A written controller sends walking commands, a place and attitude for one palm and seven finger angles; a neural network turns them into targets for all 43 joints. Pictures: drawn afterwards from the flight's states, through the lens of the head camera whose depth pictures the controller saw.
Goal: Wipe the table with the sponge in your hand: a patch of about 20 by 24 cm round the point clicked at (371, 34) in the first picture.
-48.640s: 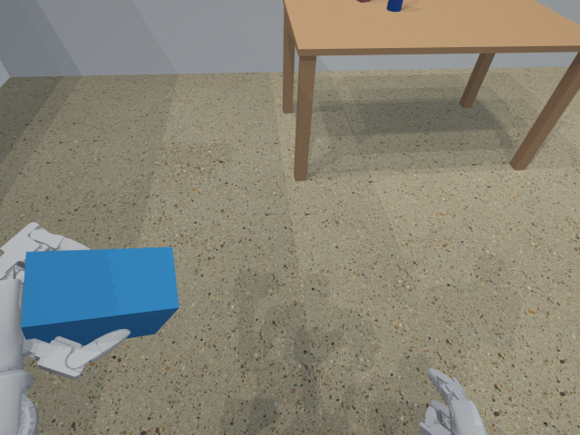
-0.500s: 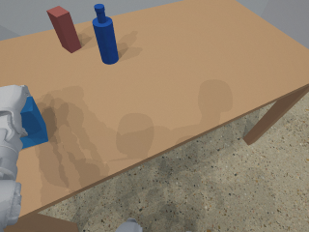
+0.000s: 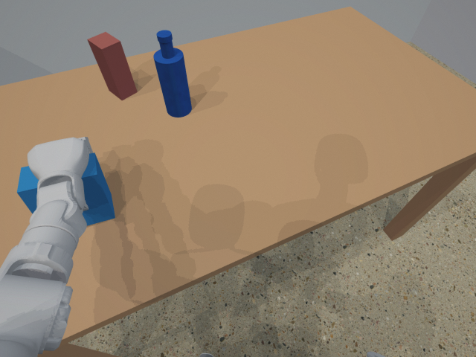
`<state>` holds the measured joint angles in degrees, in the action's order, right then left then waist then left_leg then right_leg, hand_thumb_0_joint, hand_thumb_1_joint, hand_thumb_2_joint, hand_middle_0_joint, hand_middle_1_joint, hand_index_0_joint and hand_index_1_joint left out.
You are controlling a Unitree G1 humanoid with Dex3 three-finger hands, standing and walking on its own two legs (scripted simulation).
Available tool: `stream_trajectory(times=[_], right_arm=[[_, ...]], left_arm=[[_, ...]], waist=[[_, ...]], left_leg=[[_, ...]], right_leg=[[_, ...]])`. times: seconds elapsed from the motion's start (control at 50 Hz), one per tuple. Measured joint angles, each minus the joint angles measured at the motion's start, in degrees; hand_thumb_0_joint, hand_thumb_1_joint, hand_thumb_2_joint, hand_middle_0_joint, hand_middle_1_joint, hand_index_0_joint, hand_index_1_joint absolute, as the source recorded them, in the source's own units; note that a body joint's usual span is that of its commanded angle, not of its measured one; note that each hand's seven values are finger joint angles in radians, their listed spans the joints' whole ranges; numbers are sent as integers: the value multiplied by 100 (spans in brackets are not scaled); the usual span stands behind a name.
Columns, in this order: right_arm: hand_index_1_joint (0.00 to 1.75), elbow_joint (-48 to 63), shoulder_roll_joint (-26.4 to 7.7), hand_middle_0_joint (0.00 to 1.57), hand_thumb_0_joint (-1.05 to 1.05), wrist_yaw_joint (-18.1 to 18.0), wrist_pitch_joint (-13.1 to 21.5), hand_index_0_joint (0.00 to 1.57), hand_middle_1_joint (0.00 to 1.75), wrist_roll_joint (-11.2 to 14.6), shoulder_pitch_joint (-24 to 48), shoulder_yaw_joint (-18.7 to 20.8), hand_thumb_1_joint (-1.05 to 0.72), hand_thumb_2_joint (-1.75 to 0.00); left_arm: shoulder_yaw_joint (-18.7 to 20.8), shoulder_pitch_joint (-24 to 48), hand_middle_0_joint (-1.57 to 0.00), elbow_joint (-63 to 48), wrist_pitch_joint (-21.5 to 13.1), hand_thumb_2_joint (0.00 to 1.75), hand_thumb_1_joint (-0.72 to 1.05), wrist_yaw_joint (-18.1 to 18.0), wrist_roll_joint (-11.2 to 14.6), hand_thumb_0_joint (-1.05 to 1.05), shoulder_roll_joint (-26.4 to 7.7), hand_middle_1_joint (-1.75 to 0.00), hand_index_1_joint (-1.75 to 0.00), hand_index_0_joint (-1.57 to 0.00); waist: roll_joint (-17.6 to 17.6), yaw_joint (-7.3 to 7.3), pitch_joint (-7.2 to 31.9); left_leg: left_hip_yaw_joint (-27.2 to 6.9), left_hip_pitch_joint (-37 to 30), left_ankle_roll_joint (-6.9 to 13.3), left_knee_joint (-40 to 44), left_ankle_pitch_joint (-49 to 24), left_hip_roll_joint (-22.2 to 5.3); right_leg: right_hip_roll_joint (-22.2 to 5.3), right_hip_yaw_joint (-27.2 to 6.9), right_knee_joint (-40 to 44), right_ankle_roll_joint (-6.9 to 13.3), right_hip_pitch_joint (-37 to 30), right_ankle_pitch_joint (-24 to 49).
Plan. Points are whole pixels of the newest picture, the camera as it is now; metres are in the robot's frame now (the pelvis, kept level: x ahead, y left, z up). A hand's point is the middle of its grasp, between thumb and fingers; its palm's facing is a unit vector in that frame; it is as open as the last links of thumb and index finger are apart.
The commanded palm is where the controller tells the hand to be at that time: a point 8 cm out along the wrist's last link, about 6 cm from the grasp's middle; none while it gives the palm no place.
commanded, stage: wipe back along the middle lane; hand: left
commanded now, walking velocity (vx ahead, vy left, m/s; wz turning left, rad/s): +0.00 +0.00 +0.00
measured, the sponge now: (75, 201) +0.38 +0.35 -0.01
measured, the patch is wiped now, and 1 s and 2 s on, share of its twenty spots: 0.30 0.55 0.75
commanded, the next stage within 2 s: slide across to the third lane in 1.86 s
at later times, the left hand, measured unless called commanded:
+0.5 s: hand (86, 190) +0.38 +0.30 +0.04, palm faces -0.08 +0.00 -1.00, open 10.6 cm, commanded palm +0.35 +0.28 +0.07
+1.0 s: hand (91, 209) +0.34 +0.28 +0.04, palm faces -0.02 -0.02 -1.00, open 10.6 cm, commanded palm +0.29 +0.25 +0.07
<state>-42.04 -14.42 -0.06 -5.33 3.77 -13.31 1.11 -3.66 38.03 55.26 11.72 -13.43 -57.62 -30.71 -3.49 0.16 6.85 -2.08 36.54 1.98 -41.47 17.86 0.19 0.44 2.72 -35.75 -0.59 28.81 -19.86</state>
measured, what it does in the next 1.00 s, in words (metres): stands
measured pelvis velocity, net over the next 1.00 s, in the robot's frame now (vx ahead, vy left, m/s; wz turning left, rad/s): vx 0.01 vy -0.01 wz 0.00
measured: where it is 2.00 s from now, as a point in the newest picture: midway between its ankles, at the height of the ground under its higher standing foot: outside the picture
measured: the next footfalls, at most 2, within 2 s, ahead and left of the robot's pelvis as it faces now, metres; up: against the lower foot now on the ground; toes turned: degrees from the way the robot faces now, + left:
none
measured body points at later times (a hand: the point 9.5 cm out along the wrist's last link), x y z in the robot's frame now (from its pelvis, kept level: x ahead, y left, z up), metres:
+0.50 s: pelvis +0.01 -0.02 +0.01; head +0.05 -0.02 +0.45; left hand +0.38 +0.30 +0.09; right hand +0.14 -0.28 -0.12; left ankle +0.02 +0.09 -0.72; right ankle -0.03 -0.14 -0.72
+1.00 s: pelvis +0.01 -0.01 +0.01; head +0.03 -0.03 +0.46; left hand +0.34 +0.27 +0.09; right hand +0.18 -0.24 -0.11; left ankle +0.02 +0.09 -0.72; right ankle -0.03 -0.14 -0.72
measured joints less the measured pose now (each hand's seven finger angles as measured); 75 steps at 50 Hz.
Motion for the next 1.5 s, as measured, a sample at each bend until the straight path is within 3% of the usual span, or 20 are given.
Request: stream_trajectory(times=[0.28,0.58,0.84,1.18,1.34,1.5], right_arm=[[30,33,-72,20,0,73,-263,20,30,27,57,4,-91,-90],[30,285,-162,20,0,7,-331,20,30,96,264,-19,-91,-90],[30,360,-90,20,1,49,-338,20,30,119,334,-54,-91,-90],[30,518,0,20,1,126,-313,20,30,135,663,-152,-91,-90],[30,577,-4,20,1,92,-320,20,30,155,798,-205,-91,-90],[30,597,-32,20,1,40,-289,20,30,153,804,-224,-91,-90]], left_arm=[[174,-655,-65,-561,359,108,-54,-104,117,0,278,-136,-137,-66],[14,-1082,-63,-1156,650,107,-52,30,114,0,409,-138,-139,-63],[-182,-1903,-62,-2160,964,107,-51,-79,214,0,716,-138,-139,-62],[-571,-2697,-61,-3211,1451,106,-50,-148,136,0,1115,-139,-140,-61],[-666,-2952,-60,-3526,1615,106,-50,-97,127,0,1172,-139,-140,-61],[-568,-3292,-61,-3817,1562,106,-50,-6,172,1,1098,-139,-140,-61]], waist=[[-28,0,64],[2,-28,33],[-91,-162,93],[-126,-344,118],[-115,-373,48],[-119,-348,13]], left_leg=[[36,-337,-75,200,34,-64],[18,-543,-111,278,10,-65],[68,-772,-69,304,54,-23],[62,-1000,-78,302,68,20],[44,-1140,-123,341,43,5],[60,-1264,-178,419,15,-48]], right_leg=[[57,-48,147,49,-284,-34],[60,-32,171,88,-469,-45],[15,-78,199,45,-690,-78],[-28,-68,108,53,-886,-148],[-12,-53,75,98,-996,-165],[37,-76,99,150,-1078,-150]])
